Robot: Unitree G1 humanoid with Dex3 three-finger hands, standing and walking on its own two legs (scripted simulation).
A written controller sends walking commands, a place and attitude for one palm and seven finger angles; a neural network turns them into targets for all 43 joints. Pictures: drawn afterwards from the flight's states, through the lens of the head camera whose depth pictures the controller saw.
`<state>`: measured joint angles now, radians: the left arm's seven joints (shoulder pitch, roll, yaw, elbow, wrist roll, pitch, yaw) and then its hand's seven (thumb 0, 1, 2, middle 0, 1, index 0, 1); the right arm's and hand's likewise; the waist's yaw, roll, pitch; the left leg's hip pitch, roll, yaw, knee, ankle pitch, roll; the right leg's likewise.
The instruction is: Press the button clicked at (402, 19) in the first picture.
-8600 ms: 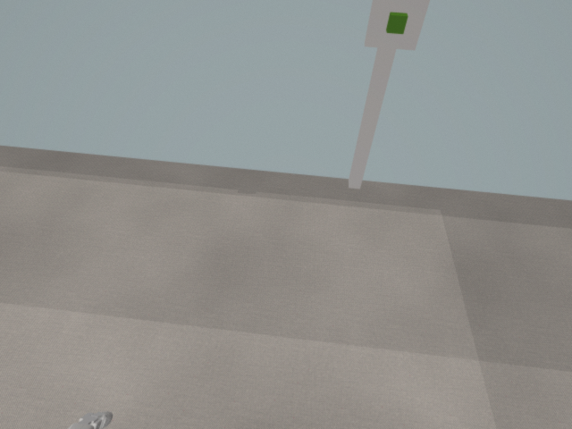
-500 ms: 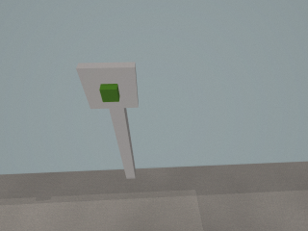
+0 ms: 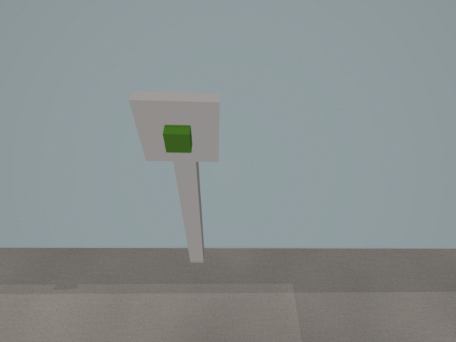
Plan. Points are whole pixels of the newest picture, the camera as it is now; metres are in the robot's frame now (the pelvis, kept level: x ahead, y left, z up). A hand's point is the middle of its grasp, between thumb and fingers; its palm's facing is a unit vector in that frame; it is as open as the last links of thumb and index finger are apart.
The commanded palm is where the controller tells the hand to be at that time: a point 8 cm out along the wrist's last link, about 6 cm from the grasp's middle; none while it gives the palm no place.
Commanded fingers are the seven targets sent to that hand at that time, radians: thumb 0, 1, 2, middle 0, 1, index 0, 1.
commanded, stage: raise the hand and make a fist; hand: left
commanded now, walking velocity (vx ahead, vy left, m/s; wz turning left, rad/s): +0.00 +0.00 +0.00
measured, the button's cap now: (178, 138) +0.51 +0.15 +0.05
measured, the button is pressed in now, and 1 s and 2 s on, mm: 0 0 0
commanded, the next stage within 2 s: aim a knuckle at the button in 1.94 s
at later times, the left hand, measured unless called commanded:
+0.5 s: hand (132, 341) +0.13 +0.16 -0.03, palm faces +0.17 -0.98 -0.07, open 4.5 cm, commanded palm +0.12 +0.22 -0.03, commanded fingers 0.00 0.90 0.90 -1.00 -1.17 -1.00 -1.17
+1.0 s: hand (126, 310) +0.17 +0.18 +0.00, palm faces +0.08 -1.00 -0.04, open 3.1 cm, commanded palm +0.14 +0.23 +0.01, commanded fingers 0.00 0.90 0.90 -1.30 -1.50 -1.30 -1.50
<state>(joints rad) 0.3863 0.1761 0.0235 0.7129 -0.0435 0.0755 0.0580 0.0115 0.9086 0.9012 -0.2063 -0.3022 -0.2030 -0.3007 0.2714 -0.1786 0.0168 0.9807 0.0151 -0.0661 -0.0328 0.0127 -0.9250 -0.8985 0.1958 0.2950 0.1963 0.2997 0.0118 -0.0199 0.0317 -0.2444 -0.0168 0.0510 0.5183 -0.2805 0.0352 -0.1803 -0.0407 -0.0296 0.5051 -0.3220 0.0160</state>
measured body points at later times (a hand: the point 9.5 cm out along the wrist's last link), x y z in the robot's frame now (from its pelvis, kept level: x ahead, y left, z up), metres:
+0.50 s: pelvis -0.04 -0.06 -0.09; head +0.01 -0.04 +0.35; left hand +0.12 +0.21 -0.03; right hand +0.19 -0.27 -0.15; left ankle +0.00 +0.09 -0.74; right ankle -0.04 -0.14 -0.74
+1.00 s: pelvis -0.03 -0.03 -0.06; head +0.02 -0.02 +0.39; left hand +0.16 +0.23 +0.00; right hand +0.14 -0.28 -0.14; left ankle +0.00 +0.09 -0.74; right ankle -0.04 -0.14 -0.74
